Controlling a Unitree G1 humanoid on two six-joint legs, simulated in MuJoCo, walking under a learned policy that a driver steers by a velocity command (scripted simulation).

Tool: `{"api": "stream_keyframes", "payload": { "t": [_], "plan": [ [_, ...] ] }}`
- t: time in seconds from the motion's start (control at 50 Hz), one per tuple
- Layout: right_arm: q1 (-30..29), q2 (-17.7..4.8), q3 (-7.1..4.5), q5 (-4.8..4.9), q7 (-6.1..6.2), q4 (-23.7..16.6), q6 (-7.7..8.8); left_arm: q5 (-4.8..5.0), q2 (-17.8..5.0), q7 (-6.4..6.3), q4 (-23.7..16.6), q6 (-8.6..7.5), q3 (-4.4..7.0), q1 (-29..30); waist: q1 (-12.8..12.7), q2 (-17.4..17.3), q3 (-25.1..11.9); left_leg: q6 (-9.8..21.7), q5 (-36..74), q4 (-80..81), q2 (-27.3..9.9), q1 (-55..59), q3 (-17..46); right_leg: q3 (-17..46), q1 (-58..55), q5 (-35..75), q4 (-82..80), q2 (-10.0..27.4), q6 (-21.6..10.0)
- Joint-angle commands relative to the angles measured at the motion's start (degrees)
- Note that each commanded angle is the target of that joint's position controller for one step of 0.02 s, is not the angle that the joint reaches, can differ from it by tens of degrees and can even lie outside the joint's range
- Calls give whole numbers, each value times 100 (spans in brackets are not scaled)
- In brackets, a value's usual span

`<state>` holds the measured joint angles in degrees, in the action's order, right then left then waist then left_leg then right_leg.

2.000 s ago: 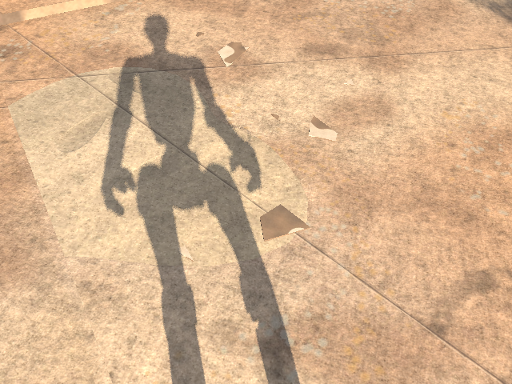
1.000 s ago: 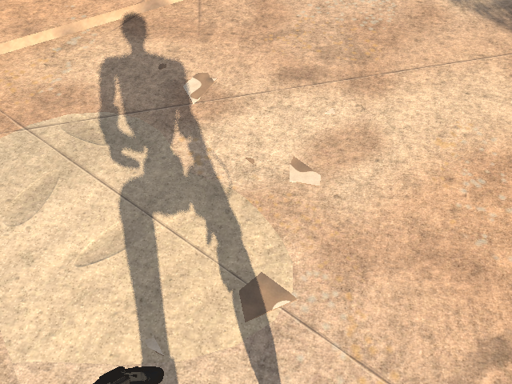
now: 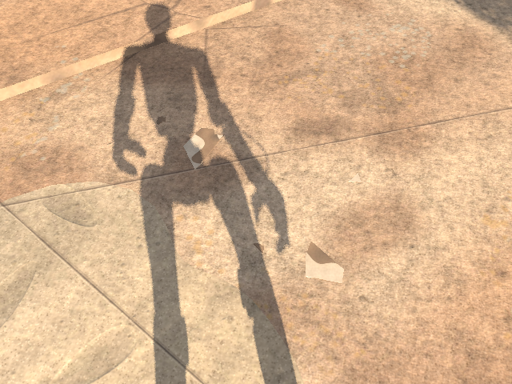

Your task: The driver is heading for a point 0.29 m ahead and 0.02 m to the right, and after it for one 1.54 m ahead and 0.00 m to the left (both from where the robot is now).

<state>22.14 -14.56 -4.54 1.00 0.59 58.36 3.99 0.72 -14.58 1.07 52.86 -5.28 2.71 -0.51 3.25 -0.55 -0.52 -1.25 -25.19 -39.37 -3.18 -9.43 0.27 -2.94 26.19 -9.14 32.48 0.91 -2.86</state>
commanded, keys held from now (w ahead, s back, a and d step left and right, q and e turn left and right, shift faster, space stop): w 0.10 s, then no key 0.90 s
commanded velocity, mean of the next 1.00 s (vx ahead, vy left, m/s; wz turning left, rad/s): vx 0.16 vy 0.00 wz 0.00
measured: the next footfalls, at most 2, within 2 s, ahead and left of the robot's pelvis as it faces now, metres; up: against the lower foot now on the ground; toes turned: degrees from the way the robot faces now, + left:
left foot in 0.42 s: +0.35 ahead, +0.10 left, +0.00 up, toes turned +2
right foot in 0.70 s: +0.28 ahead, -0.15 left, +0.00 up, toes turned -1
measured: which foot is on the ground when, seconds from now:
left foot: up 0.00-0.40, down 0.42-1.00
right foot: down 0.00-0.44, up 0.46-0.68, down 0.70-1.00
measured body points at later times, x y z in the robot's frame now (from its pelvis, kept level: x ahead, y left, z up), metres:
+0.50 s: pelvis +0.20 +0.00 +0.00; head +0.24 +0.00 +0.45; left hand +0.23 +0.26 -0.15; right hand +0.39 -0.24 -0.11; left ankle +0.31 +0.09 -0.73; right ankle +0.09 -0.11 -0.69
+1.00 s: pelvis +0.27 -0.04 +0.01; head +0.29 -0.04 +0.46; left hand +0.31 +0.21 -0.14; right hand +0.35 -0.29 -0.14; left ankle +0.31 +0.10 -0.73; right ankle +0.24 -0.15 -0.73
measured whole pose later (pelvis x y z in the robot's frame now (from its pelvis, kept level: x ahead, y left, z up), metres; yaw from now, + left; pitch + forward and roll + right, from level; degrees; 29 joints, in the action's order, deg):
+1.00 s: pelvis +0.27 -0.04 +0.01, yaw +0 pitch -1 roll +0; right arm 8.9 -12.8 -2.7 -0.2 1.8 59.8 0.2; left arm -0.2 -11.4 -1.7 61.6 -1.4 1.9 -12.6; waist -0.1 -0.3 1.9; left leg -0.9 -11.0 -28.2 -1.3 -16.7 -1.2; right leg -1.1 10.9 -18.7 30.1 0.7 -0.3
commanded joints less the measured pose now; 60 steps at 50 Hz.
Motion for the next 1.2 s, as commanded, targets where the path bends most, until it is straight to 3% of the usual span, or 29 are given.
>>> {"api": "stream_keyframes", "payload": {
  "t": [0.02, 0.04, 0.06, 0.1, 0.16, 0.2, 0.24, 0.32, 0.36, 0.4, 0.42, 0.44, 0.46, 0.48, 0.5, 0.52, 0.54, 0.56, 0.6, 0.64, 0.68, 0.7, 0.72, 0.74, 0.76, 0.78, 0.84, 0.96, 1.2],
  "plan": [
    [-347, -551, -51, 77, -14, -626, 306, -13, -1192, -27, 297, 0, 283, -2028, -965, 1281, -1078, 297, -348, -3620, 125, -4013, 503, 3907, -4093, -1967, -1771, 2085, -1328],
    [-626, -653, -65, 123, -13, -684, 329, -28, -913, -8, 145, -24, 212, -1559, -819, 950, -633, 441, 212, -3575, -164, -4031, 377, 3158, -3396, -1766, -1825, 1850, -1121],
    [-755, -621, -82, 79, 29, -693, 308, -79, -734, 26, 57, -41, 157, -1154, -636, 626, -294, 464, 734, -3269, -368, -3795, 297, 2600, -2688, -1272, -1994, 1615, -1010],
    [-681, -469, -109, 5, 68, -678, 190, -135, -453, 56, 58, -68, 80, -904, -342, 685, -76, 474, 1223, -2766, -586, -3167, 331, 1886, -1875, -418, -2261, 1295, -880],
    [-777, -348, -108, -60, 83, -738, 90, -159, -570, -26, 220, -81, 88, -1183, -196, 460, 50, 295, 1543, -2143, -466, -2998, 167, 1101, -1671, 2422, -2171, 1160, -911],
    [-1096, -212, -51, -114, 67, -870, 78, -156, -633, -109, 243, -41, 88, -1219, -193, 388, 25, 196, 2003, -1273, -372, -2839, 70, 639, -1632, 3489, -2036, 1006, -814],
    [-1538, -55, 39, -102, 20, -984, 73, -119, -673, -160, 264, -3, 83, -1284, -314, 457, -3, 214, 2607, -269, -185, -2314, -100, 274, -1482, 3695, -2005, 780, -637],
    [-2065, -163, 85, -72, -66, -1103, 19, -67, -742, -203, 459, 81, 91, -1628, -506, 474, -101, 272, 2987, 582, 28, -1951, -80, 344, -2048, 3634, -1760, 927, -605],
    [-2145, -288, 75, -106, -110, -1140, 36, -53, -732, -203, 516, 145, 102, -1603, -472, 477, -104, 408, 2625, 812, 78, -1899, -39, 491, -2376, 3722, -1414, 1071, -637],
    [-1713, -483, 4, -159, -124, -995, 85, -18, -761, -218, 513, 209, 121, -1461, -178, 407, -287, 600, 2848, 1465, 237, -1226, -126, 530, -2555, 3825, -759, 956, -491],
    [-1364, -773, -84, -220, -85, -870, 110, -59, -757, -214, 515, 201, 123, -1638, -116, 178, -585, 752, 4526, 1624, 86, -365, 24, 421, -2377, 3585, -198, 625, -270],
    [-986, -1110, -138, -312, -45, -814, 97, -180, -535, -184, 483, 133, 58, -1968, -250, -357, -1249, 1203, 6868, 972, -716, 1285, 717, 281, -1331, 1983, 792, 250, -6],
    [-715, -778, -37, -304, -22, -729, 4, -141, -85, -154, 679, 112, -101, -2554, -228, -1158, -2046, 2160, 7458, 940, -1758, 2388, 1765, 271, -381, -1027, 2120, -170, 331],
    [-656, -373, 93, -201, -44, -700, -66, -31, -353, -125, 684, 181, -22, -2259, -108, -1085, -2079, 2299, 6639, 1275, -1874, 2151, 2181, 569, -84, -3126, 2792, -216, 467],
    [-1033, -421, 110, -128, -53, -743, -95, 57, -610, -138, 551, 272, 66, -1878, -166, -769, -1560, 2055, 5094, 1565, -1691, 1491, 2012, 709, 210, -3165, 3080, -13, 482],
    [-1465, -434, 125, -142, -32, -827, -112, 69, -580, -201, 501, 391, 94, -1588, -266, -448, -1035, 1812, 3860, 1856, -1504, 732, 1816, 639, 294, -2930, 3006, 131, 508],
    [-1872, -465, 128, -170, -10, -897, -132, 25, -503, -262, 482, 501, 108, -1492, -423, -341, -631, 1600, 2946, 2163, -1328, -86, 1582, 618, 72, -2646, 2613, 260, 542],
    [-2154, -497, 117, -211, 16, -950, -167, -13, -412, -312, 490, 585, 104, -1538, -573, -514, -470, 1401, 2175, 2379, -1120, -659, 1365, 568, -315, -2352, 2084, 329, 560],
    [-2290, -506, 97, -270, 41, -942, -245, -78, -198, -355, 590, 636, 62, -1689, -649, -743, -422, 1295, 1608, 2549, -818, -1297, 972, 323, -1066, -1744, 1286, 188, 549],
    [-2270, -449, 115, -196, 66, -869, -283, -111, -136, -330, 713, 624, 59, -1873, -764, -703, -571, 1175, 941, 2503, -672, -1446, 741, 151, -1710, -597, 372, 84, 443],
    [-2012, -313, 158, -103, 72, -703, -301, -246, -254, -283, 696, 644, 76, -1786, -736, -538, -426, 742, -286, 2457, -455, -1610, 594, 155, -2011, -131, -288, 99, 259],
    [-1857, -297, 166, -135, 69, -623, -310, -279, -453, -295, 581, 648, 90, -1627, -610, -303, -125, 477, -608, 2282, -296, -1666, 496, 502, -1781, -449, -705, 410, 97],
    [-1704, -319, 140, -163, 83, -625, -327, -196, -778, -331, 531, 646, 143, -1394, -311, 263, 153, 266, -277, 2130, 21, -1301, 179, 655, -954, -1652, -949, 537, -98],
    [-1786, -279, 153, -193, 119, -611, -332, -162, -655, -331, 542, 598, 121, -1205, -293, 615, 314, 153, 312, 1847, 154, -588, -14, 736, -179, -2504, -1289, 485, -108],
    [-1746, -298, 140, -189, 141, -564, -324, -174, -470, -333, 543, 530, 75, -1071, -240, 731, 371, 159, 767, 1614, 165, -236, -44, 747, 44, -2509, -1476, 466, 4],
    [-1649, -283, 134, -187, 158, -495, -321, -176, -431, -328, 559, 466, 65, -987, -191, 785, 356, 206, 1072, 1489, 159, -87, -65, 722, 20, -2210, -1502, 449, 103],
    [-1491, -308, 118, -176, 145, -314, -303, -120, -390, -300, 640, 331, 51, -1194, -275, 429, 214, 311, 1642, 1430, 105, -172, -20, 606, -538, -1198, -1229, 370, 163],
    [-1456, -312, 108, -118, 125, -112, -310, -84, -382, -295, 733, 345, 36, -1429, -377, 129, -62, 287, 2497, 1266, 65, -61, -25, 473, -1095, 90, -909, 289, 81],
    [-1373, -393, 98, -83, 194, 210, -428, -79, -286, -257, 790, 420, 1, -1482, -346, 103, -19, 241, 2812, 1126, 24, 82, -12, 367, -1301, 872, -831, 218, 70]
  ]
}}
Over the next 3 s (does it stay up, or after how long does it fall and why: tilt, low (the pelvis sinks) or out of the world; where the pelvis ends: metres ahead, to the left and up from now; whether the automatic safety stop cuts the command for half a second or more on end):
stays up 1.01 0.04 0.01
